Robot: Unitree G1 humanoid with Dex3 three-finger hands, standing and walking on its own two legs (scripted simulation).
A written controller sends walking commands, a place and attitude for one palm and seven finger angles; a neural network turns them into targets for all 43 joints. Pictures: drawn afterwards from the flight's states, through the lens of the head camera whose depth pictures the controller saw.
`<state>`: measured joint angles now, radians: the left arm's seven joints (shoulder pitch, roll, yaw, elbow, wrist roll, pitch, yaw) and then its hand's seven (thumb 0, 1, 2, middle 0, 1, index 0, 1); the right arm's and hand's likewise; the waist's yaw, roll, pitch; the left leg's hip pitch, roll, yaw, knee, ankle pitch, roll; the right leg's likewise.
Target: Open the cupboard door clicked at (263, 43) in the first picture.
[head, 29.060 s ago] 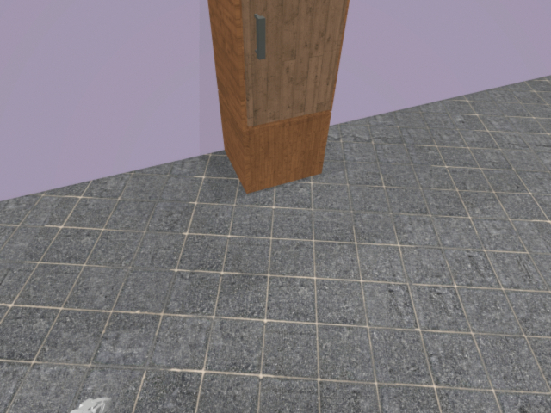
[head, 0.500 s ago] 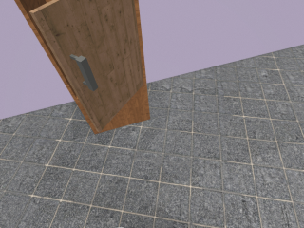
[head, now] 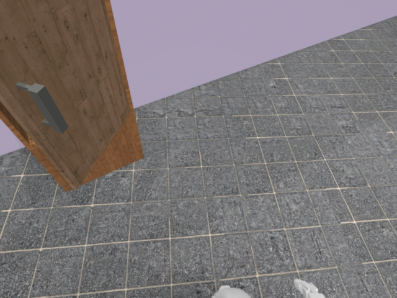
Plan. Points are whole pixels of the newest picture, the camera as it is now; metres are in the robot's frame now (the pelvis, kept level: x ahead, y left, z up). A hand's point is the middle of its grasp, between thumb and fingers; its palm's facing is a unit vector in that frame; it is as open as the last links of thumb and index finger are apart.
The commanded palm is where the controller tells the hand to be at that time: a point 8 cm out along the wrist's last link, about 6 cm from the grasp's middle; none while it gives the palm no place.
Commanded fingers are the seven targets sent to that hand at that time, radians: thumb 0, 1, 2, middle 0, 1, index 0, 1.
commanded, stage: walk to a spot facing it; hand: left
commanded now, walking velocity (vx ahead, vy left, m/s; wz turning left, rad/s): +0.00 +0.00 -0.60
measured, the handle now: (42, 108) +0.47 +0.42 +0.03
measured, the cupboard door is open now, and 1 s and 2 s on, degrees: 41 41 41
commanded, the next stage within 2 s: turn to face it in 1.70 s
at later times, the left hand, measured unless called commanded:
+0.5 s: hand (148, 281) +0.16 +0.12 -0.15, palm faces -0.29 -0.93 -0.25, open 7.4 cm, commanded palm none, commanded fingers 0.00 0.90 0.90 -0.20 -0.30 -0.20 -0.30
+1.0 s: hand (226, 190) +0.41 -0.05 -0.16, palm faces -0.63 -0.76 -0.17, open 7.4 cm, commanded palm none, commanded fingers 0.00 0.90 0.90 -0.20 -0.30 -0.20 -0.30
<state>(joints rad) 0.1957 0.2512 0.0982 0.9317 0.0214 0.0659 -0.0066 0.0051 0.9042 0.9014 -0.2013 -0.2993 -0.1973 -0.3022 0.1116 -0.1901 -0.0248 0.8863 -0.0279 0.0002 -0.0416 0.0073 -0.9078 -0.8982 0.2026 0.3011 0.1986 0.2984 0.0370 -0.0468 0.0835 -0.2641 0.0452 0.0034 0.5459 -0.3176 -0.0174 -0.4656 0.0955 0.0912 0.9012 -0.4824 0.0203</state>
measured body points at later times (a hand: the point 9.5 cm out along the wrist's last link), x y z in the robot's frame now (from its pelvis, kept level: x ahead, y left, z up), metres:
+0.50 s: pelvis +0.03 -0.05 +0.01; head +0.08 -0.07 +0.45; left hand +0.18 +0.17 -0.13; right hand +0.02 -0.32 -0.14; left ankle +0.07 +0.10 -0.67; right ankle +0.00 -0.14 -0.73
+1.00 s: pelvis +0.19 -0.12 -0.01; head +0.24 -0.15 +0.44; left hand +0.45 -0.01 -0.15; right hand -0.02 -0.24 -0.14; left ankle +0.13 +0.07 -0.73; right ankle +0.23 -0.27 -0.70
